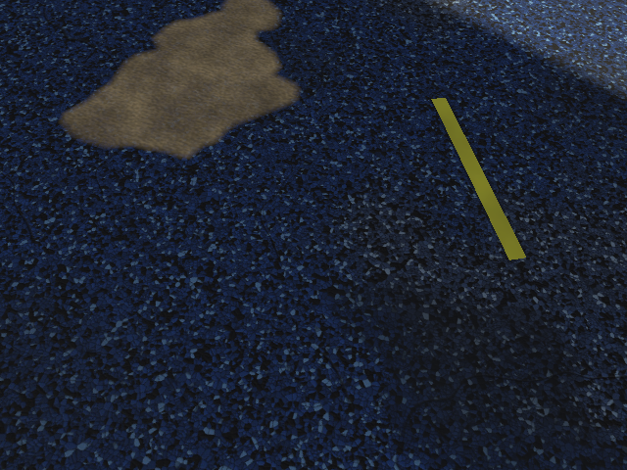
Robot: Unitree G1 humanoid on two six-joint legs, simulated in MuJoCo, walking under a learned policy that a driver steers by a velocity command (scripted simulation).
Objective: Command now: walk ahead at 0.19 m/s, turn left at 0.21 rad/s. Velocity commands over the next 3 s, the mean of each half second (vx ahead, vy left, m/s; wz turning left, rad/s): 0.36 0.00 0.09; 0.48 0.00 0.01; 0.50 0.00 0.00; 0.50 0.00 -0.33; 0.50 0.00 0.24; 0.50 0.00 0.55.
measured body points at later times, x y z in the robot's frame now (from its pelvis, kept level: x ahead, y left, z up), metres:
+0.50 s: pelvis +0.12 -0.06 +0.01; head +0.13 -0.08 +0.46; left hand +0.14 +0.21 -0.10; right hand +0.27 -0.32 -0.10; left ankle +0.18 +0.09 -0.67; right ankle +0.07 -0.17 -0.73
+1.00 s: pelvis +0.36 +0.01 +0.01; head +0.39 +0.02 +0.46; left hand +0.48 +0.29 -0.10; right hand +0.44 -0.26 -0.11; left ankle +0.37 +0.10 -0.73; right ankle +0.40 -0.16 -0.65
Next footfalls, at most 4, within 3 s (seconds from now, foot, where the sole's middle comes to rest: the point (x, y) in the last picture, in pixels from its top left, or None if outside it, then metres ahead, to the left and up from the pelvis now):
0.32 right None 0.11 -0.17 -0.77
0.78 left None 0.41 0.10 -0.77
1.32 right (367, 340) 0.72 -0.13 -0.77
1.84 left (269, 243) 0.99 0.10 -0.77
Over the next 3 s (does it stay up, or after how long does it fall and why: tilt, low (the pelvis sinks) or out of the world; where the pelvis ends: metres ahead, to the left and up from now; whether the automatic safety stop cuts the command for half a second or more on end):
stays up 1.39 0.01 0.01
